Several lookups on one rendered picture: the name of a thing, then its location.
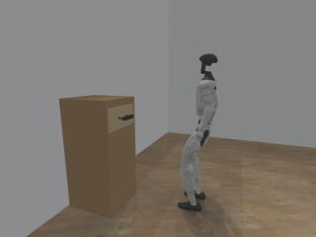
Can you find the robot left forearm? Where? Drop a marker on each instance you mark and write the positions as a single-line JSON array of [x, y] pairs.
[[205, 120]]

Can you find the robot left upper arm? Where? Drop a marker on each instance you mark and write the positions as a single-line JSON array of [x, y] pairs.
[[205, 89]]

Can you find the drawer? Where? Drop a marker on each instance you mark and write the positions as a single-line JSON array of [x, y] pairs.
[[116, 113]]

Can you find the handle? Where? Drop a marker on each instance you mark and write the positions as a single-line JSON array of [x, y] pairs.
[[127, 117]]

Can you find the cabinet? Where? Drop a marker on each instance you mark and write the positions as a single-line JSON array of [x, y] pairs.
[[100, 165]]

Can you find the left robot hand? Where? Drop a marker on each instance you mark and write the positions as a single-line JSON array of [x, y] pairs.
[[194, 145]]

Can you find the right robot thigh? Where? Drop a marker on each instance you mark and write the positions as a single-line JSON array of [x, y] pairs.
[[194, 163]]

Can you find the robot left foot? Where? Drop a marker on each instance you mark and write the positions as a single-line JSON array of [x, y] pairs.
[[187, 206]]

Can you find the robot right upper arm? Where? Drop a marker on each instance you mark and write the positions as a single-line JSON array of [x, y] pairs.
[[215, 101]]

